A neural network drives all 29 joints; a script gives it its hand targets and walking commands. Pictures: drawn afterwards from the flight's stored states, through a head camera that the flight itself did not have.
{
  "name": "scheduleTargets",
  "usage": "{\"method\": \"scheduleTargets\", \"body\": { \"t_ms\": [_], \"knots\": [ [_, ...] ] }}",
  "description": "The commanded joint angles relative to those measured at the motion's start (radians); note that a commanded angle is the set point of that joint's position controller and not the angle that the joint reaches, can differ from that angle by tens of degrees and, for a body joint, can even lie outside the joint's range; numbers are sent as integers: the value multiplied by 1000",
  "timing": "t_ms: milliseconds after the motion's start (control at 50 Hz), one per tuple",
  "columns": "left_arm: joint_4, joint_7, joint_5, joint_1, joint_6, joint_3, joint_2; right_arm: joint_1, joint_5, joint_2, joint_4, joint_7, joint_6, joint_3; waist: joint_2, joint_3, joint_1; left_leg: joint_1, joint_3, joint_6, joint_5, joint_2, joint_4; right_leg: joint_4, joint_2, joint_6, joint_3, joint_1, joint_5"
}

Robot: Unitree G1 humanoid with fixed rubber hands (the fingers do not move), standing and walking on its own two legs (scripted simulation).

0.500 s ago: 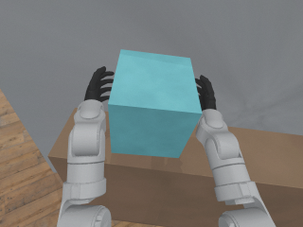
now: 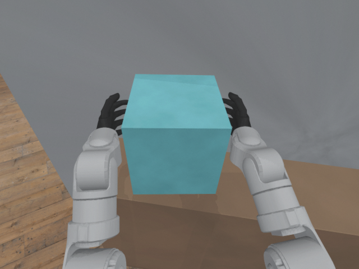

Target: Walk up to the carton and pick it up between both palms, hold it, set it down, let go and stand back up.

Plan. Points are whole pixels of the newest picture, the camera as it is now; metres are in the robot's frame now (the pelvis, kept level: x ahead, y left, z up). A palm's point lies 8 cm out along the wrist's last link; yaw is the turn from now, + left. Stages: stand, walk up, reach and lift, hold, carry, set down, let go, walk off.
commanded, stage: hold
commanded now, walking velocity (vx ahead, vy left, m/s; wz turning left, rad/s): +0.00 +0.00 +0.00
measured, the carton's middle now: (174, 133) +0.37 +0.04 +0.15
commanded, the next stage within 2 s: none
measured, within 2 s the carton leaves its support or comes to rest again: neither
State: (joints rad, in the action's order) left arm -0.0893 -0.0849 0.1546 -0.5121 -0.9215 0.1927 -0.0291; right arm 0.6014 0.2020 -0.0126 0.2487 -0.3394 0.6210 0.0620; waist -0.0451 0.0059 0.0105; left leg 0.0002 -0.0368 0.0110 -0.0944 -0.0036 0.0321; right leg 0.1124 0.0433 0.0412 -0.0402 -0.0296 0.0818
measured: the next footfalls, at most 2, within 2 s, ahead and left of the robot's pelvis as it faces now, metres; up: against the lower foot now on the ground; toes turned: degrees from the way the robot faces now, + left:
none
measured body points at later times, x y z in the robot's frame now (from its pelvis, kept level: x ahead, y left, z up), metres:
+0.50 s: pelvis +0.00 +0.02 +0.00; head +0.01 +0.04 +0.45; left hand +0.36 +0.15 +0.16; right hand +0.36 -0.12 +0.14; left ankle +0.06 +0.12 -0.75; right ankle -0.01 -0.09 -0.75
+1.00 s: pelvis +0.01 +0.02 +0.00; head +0.00 +0.03 +0.45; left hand +0.37 +0.16 +0.17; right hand +0.38 -0.11 +0.16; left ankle +0.06 +0.12 -0.75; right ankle -0.01 -0.09 -0.75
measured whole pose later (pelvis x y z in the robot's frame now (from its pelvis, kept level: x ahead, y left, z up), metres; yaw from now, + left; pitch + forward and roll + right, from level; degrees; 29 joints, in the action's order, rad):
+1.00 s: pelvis +0.01 +0.02 +0.00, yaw -2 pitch -3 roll +0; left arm -0.14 -0.04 0.26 -0.50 -0.90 0.23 -0.11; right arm 0.57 0.14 0.01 0.25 -0.28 0.57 0.04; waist -0.03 -0.01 0.06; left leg -0.03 -0.07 0.03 -0.10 0.01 0.09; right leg 0.00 0.03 0.02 -0.01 -0.08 0.03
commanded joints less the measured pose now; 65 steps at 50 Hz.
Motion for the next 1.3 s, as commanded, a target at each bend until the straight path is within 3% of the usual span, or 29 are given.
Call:
{"method": "scheduleTargets", "body": {
  "t_ms": [0,60,80,100,180,220,240,280,360,500,600,680,720,820,880,980,1100,1160,1240,1260,1280],
  "knots": [
    [-105,153,-132,-779,77,-459,-500,715,11,519,-199,91,-48,189,100,397,60,-253,50,45,38,-37,-73,-66,-62,-63,88,163,86],
    [-63,171,-96,-787,94,-423,-519,727,-39,514,-163,107,-60,148,121,416,74,-255,43,45,38,-36,-61,-84,-67,-66,78,170,81],
    [-56,175,-72,-769,98,-394,-506,710,-46,506,-148,112,-65,143,120,434,59,-263,45,44,5,-34,-53,-85,-58,-66,68,146,47],
    [-41,181,-64,-759,101,-384,-509,708,-55,505,-139,118,-70,147,103,450,66,-282,44,39,-57,-35,-46,-87,-56,-67,72,127,-13],
    [-139,194,-54,-681,97,-404,-505,678,-17,491,-238,117,-95,205,119,566,64,-387,39,13,-280,-29,-49,-102,-47,-64,68,53,-222],
    [-172,188,-59,-607,79,-411,-516,655,21,487,-300,121,-102,258,110,596,54,-443,43,1,-399,-31,-59,-100,-40,-66,70,18,-313],
    [-209,188,-68,-571,72,-422,-510,617,31,475,-319,119,-100,274,95,610,64,-468,50,-7,-426,-29,-66,-103,-37,-69,66,2,-361],
    [-264,183,-81,-538,55,-458,-513,585,59,473,-377,118,-104,324,88,601,60,-496,49,-19,-505,-38,-67,-115,-26,-63,66,1,-369],
    [-316,172,-106,-546,33,-518,-512,601,74,462,-438,140,-104,359,95,552,73,-512,46,-34,-486,-44,-80,-138,-20,-51,59,41,-270],
    [-282,137,-93,-594,49,-531,-544,700,76,481,-487,181,-134,357,90,545,44,-453,48,10,-183,-52,-62,-112,-38,-46,61,83,-79],
    [-188,125,-90,-643,68,-497,-535,701,45,485,-373,190,-130,322,66,504,43,-389,37,34,-55,-47,-58,-91,-51,-49,74,119,-8],
    [-89,139,-51,-641,75,-412,-511,679,5,476,-258,177,-125,254,56,458,28,-354,28,60,12,-42,-34,-97,-65,-62,87,103,19],
    [-73,151,-46,-654,78,-394,-508,677,3,483,-223,165,-121,245,49,428,40,-328,30,58,21,-38,-32,-101,-66,-68,90,98,8],
    [-115,166,-55,-659,94,-404,-522,691,10,502,-240,141,-134,256,72,482,44,-357,32,47,-130,-34,-30,-92,-55,-68,88,49,-159],
    [-165,177,-71,-629,94,-440,-532,666,32,504,-291,125,-133,288,74,518,67,-390,40,35,-236,-33,-44,-86,-49,-68,83,-3,-273],
    [-211,186,-95,-603,80,-488,-519,623,51,487,-338,116,-125,319,86,481,87,-420,43,9,-245,-34,-59,-112,-41,-62,78,36,-220],
    [-242,169,-107,-611,72,-527,-530,646,49,489,-390,138,-120,328,97,499,73,-424,45,8,-229,-43,-63,-116,-35,-46,68,62,-142],
    [-245,160,-94,-583,65,-507,-532,628,49,481,-407,141,-118,337,81,494,58,-411,43,18,-195,-41,-53,-108,-39,-55,65,49,-156],
    [-242,165,-94,-564,53,-485,-528,642,64,488,-432,141,-110,357,44,522,52,-405,44,28,-246,-37,-50,-85,-41,-72,74,-20,-280],
    [-539,197,-107,-538,124,-689,-620,562,46,518,-699,125,-233,320,28,794,146,-470,81,-25,-483,-14,-383,58,52,-103,-65,-118,-540],
    [-493,216,-84,-498,130,-676,-568,614,57,522,-690,104,-240,368,133,812,102,-586,95,-38,-532,-29,-414,19,4,-72,-55,4,-518]
  ]
}}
